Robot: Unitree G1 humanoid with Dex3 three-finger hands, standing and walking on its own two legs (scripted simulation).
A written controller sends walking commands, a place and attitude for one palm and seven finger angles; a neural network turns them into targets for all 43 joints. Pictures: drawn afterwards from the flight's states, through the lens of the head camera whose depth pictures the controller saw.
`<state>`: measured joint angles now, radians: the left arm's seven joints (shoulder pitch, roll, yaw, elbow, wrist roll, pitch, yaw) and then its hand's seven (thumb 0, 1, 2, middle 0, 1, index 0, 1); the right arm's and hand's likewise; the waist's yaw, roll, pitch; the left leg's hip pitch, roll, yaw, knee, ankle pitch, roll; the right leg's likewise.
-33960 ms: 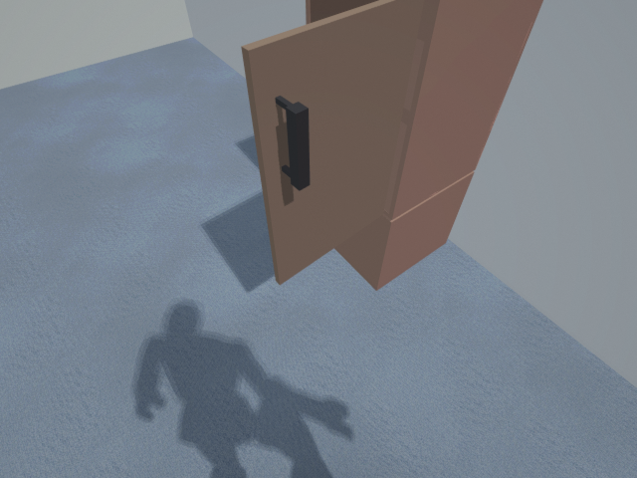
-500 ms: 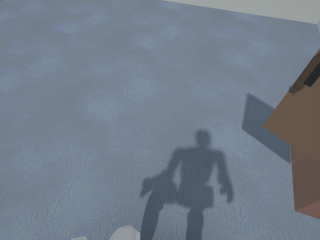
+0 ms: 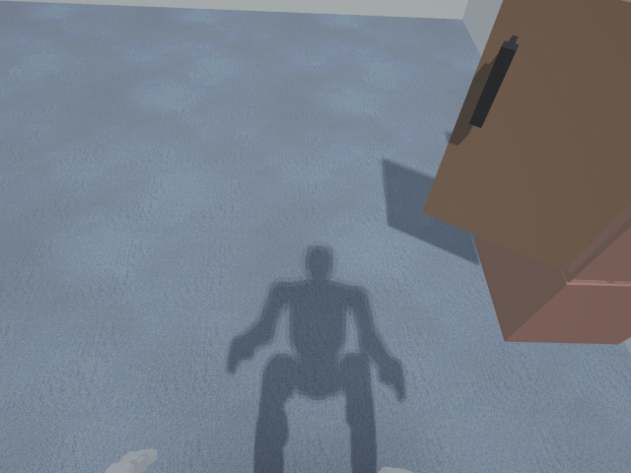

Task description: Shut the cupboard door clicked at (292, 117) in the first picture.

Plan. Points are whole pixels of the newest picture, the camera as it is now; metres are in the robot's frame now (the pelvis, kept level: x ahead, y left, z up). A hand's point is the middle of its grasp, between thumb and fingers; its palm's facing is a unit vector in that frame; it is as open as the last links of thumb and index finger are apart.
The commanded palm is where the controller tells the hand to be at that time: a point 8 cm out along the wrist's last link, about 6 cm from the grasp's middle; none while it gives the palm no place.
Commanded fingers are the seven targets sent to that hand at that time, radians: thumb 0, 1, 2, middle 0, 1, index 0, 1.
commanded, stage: turn to face it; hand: left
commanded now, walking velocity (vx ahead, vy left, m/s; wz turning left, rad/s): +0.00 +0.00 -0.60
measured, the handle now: (494, 82) +0.78 -0.30 +0.08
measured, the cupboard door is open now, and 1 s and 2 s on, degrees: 61 61 61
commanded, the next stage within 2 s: take the last steps up to it in 0.76 s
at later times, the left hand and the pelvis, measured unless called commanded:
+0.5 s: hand out of the picture +0.14 +0.18 -0.18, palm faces -0.22 -0.95 -0.21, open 7.4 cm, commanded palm none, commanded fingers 0.00 0.90 0.90 -0.20 -0.30 -0.20 -0.30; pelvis +0.01 +0.00 -0.01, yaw -16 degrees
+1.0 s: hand (247, 448) +0.17 +0.11 -0.16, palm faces -0.42 -0.88 -0.24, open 7.4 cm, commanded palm none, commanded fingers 0.00 0.90 0.90 -0.20 -0.30 -0.20 -0.30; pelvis +0.02 -0.03 +0.00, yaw -26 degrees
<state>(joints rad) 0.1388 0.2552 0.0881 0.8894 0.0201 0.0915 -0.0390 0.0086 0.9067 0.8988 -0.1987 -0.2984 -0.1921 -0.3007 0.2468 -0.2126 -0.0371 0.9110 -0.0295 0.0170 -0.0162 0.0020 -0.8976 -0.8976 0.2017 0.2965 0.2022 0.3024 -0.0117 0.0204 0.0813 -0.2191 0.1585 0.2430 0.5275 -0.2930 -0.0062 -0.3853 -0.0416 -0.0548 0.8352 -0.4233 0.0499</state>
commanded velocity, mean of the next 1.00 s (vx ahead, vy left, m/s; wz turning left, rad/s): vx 0.05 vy -0.02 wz -0.39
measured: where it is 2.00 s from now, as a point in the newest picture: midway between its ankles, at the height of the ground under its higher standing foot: (395, 468)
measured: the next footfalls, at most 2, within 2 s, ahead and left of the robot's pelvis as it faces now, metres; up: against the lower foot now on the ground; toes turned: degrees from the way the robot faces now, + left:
right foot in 0.08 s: +0.03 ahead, -0.14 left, +0.00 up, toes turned -7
left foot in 0.46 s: +0.09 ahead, +0.10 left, +0.00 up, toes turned -12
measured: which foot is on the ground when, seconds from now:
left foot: down 0.00-0.06, up 0.08-0.44, down 0.46-0.82, up 0.84-1.00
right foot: up 0.00-0.06, down 0.08-0.46, up 0.48-0.80, down 0.82-1.00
